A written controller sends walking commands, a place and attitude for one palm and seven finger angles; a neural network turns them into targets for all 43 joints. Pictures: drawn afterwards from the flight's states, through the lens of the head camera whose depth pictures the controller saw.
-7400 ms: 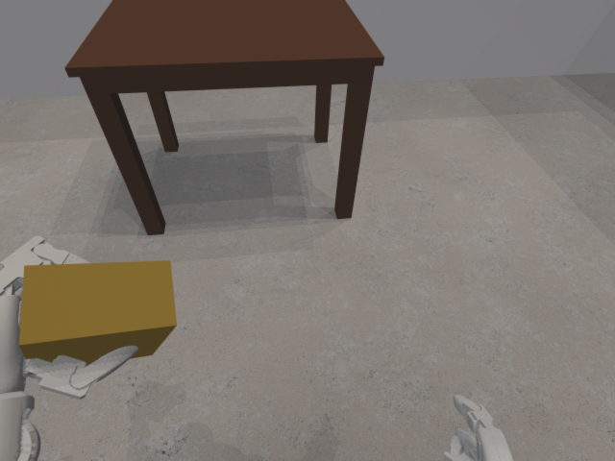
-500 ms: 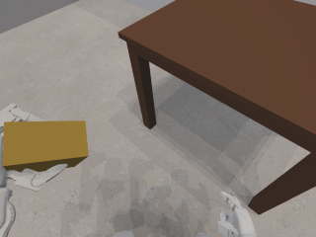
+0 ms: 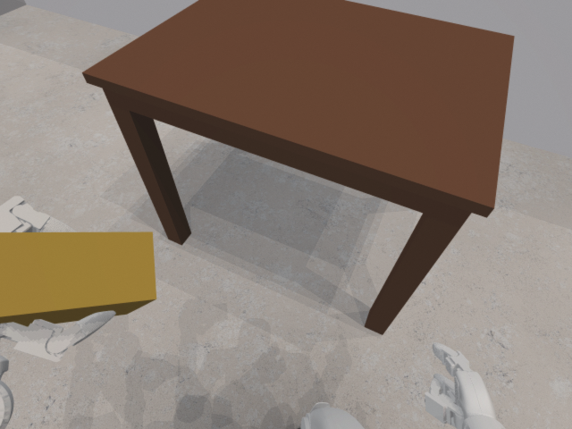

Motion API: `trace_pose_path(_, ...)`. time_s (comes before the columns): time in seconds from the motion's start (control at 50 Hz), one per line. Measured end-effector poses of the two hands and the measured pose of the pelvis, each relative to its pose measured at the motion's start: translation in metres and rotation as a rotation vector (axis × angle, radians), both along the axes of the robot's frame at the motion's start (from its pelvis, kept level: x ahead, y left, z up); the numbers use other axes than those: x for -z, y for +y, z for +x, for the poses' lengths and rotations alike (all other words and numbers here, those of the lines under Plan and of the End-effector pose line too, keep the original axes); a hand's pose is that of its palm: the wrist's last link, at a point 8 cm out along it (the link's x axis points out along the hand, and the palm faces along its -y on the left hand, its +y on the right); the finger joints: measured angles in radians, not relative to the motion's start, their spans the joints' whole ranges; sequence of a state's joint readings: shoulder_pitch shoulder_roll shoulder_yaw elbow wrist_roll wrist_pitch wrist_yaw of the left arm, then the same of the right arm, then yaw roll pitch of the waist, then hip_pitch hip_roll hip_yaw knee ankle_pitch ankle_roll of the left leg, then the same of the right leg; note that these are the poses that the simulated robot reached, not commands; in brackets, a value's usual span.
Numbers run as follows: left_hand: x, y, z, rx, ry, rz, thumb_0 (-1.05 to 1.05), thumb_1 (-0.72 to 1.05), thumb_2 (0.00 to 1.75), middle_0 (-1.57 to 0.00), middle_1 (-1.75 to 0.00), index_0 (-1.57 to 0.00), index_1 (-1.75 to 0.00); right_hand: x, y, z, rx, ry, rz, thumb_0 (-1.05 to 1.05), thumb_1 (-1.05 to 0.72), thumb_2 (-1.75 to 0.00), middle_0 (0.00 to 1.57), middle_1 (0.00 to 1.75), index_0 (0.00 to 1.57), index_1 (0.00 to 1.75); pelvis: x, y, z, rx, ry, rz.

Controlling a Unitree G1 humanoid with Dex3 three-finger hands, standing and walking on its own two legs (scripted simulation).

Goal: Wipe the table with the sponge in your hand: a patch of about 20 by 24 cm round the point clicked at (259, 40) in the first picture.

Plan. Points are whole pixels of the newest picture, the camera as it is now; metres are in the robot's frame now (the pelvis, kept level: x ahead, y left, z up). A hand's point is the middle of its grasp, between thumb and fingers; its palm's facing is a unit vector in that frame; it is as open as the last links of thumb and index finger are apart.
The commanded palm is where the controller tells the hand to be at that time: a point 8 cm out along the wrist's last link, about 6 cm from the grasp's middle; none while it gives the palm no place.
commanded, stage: turn to face it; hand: left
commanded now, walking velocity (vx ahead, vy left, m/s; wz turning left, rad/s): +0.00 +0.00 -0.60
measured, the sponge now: (97, 280) +0.22 +0.22 +0.15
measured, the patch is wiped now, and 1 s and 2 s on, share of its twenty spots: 0.00 0.00 0.00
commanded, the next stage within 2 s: take the last steps up to it in 1.26 s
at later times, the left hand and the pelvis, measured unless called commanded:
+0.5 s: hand (207, 275) +0.23 +0.10 +0.18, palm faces +0.06 -0.85 -0.53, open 10.1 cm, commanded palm +0.19 +0.16 +0.19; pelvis -0.06 -0.05 +0.01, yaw -19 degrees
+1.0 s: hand (355, 324) +0.20 -0.04 +0.17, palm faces -0.21 -0.82 -0.53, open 10.1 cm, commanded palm +0.17 +0.05 +0.19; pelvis -0.12 -0.08 +0.00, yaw -36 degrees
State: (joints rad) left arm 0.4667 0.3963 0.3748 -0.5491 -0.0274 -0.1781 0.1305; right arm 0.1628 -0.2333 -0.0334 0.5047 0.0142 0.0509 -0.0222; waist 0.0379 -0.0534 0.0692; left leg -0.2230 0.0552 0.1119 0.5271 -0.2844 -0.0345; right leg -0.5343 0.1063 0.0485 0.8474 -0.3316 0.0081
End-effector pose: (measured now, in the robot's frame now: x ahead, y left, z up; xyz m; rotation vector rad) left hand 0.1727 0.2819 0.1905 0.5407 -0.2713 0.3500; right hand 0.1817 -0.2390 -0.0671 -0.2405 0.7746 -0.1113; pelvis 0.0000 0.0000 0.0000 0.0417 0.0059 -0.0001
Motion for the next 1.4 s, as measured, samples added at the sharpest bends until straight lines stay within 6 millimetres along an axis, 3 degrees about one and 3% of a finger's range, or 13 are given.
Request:
trace_pose_path(0.14, -0.001, -0.04, 0.015, 0.051, 0.018, 0.016, -0.01, -0.49, 0.99, -0.74, -1.34, -0.75, -1.34, 0.022, 0.009, -0.035, 0.027, -0.029, 0.153, 0.01, -0.9, -0.9, 0.2, 0.3, 0.2, 0.3, 0.003, -0.022, -0.01, 0.114, -0.02, -0.044)
trace_pose_path(0.24, 0.004, -0.088, 0.035, 0.158, 0.018, 0.029, -0.01, -0.49, 0.99, -0.74, -1.34, -0.75, -1.34, 0.047, -0.018, -0.071, 0.085, 0.048, 0.184, 0.01, -0.9, -0.9, 0.21, 0.3, 0.2, 0.3, 0.01, -0.044, -0.029, 0.155, -0.024, -0.044)
trace_pose_path(0.36, -0.004, -0.125, 0.036, 0.304, 0.087, 0.067, -0.01, -0.49, 0.99, -0.74, -1.34, -0.75, -1.34, 0.036, -0.068, -0.124, 0.255, 0.124, 0.112, 0.01, -0.9, -0.9, 0.21, 0.3, 0.2, 0.3, -0.002, -0.052, -0.044, 0.243, 0.001, -0.009)
trace_pose_path(0.5, -0.014, -0.131, 0.031, 0.365, 0.048, 0.08, -0.01, -0.49, 0.99, -0.74, -1.34, -0.75, -1.34, 0.013, -0.106, -0.171, 0.375, 0.128, 0.01, 0.01, -0.91, -0.9, 0.2, 0.3, 0.19, 0.29, -0.007, -0.052, -0.056, 0.323, 0.026, 0.008)
trace_pose_path(0.6, -0.003, -0.13, 0.029, 0.4, 0.006, 0.007, -0.01, -0.49, 0.99, -0.74, -1.34, -0.75, -1.34, 0.002, -0.107, -0.188, 0.405, 0.075, -0.039, 0.01, -0.91, -0.9, 0.2, 0.3, 0.19, 0.29, -0.001, -0.043, -0.067, 0.369, 0.029, -0.005)
trace_pose_path(0.72, 0.002, -0.146, 0.028, 0.436, 0.008, -0.017, -0.01, -0.49, 0.99, -0.74, -1.34, -0.75, -1.34, 0.001, -0.085, -0.201, 0.442, -0.018, 0.036, 0.01, -0.91, -0.9, 0.2, 0.3, 0.19, 0.29, -0.003, -0.045, -0.08, 0.46, -0.001, -0.023)
trace_pose_path(0.84, -0.001, -0.199, 0.029, 0.52, 0.005, 0.019, -0.01, -0.49, 0.99, -0.74, -1.34, -0.75, -1.34, 0.023, -0.072, -0.224, 0.455, -0.053, 0.159, 0.01, -0.9, -0.9, 0.2, 0.3, 0.2, 0.3, 0.003, -0.066, -0.095, 0.547, 0.0, -0.047)
trace_pose_path(0.92, 0.001, -0.24, 0.028, 0.598, 0.009, 0.049, -0.01, -0.49, 0.99, -0.74, -1.34, -0.75, -1.34, 0.043, -0.085, -0.255, 0.508, -0.005, 0.197, 0.01, -0.9, -0.9, 0.21, 0.3, 0.2, 0.3, 0.008, -0.078, -0.114, 0.568, 0.001, -0.055)
trace_pose_path(1.0, -0.003, -0.264, 0.02, 0.676, 0.062, 0.086, -0.01, -0.49, 0.99, -0.74, -1.34, -0.75, -1.34, 0.04, -0.106, -0.297, 0.618, 0.062, 0.164, 0.01, -0.9, -0.9, 0.21, 0.3, 0.2, 0.3, -0.001, -0.081, -0.124, 0.62, 0.01, -0.019)
trace_pose_path(1.1, -0.014, -0.274, 0.01, 0.74, 0.067, 0.134, -0.01, -0.49, 0.99, -0.74, -1.34, -0.75, -1.34, 0.024, -0.128, -0.343, 0.728, 0.098, 0.082, 0.01, -0.91, -0.9, 0.2, 0.3, 0.2, 0.3, -0.009, -0.083, -0.132, 0.662, 0.022, 0.004)
trace_pose_path(1.2, -0.013, -0.266, 0.006, 0.738, 0.036, 0.098, -0.01, -0.49, 0.99, -0.74, -1.34, -0.75, -1.34, 0.009, -0.137, -0.37, 0.774, 0.094, 0.003, 0.01, -0.91, -0.9, 0.2, 0.3, 0.19, 0.29, -0.009, -0.078, -0.137, 0.687, 0.031, 0.004)
trace_pose_path(1.3, -0.003, -0.255, 0.002, 0.74, -0.002, 0.015, -0.01, -0.49, 0.99, -0.74, -1.34, -0.75, -1.34, 0.001, -0.131, -0.377, 0.794, 0.056, -0.05, 0.01, -0.91, -0.9, 0.2, 0.3, 0.19, 0.29, -0.002, -0.068, -0.142, 0.699, 0.024, -0.02)
trace_pose_path(1.4, 0.001, -0.252, -0.007, 0.722, 0.008, -0.017, -0.01, -0.49, 0.99, -0.74, -1.34, -0.75, -1.34, 0.0, -0.111, -0.369, 0.773, -0.033, -0.008, 0.01, -0.91, -0.9, 0.2, 0.3, 0.19, 0.29, -0.003, -0.066, -0.15, 0.738, 0.007, -0.039)
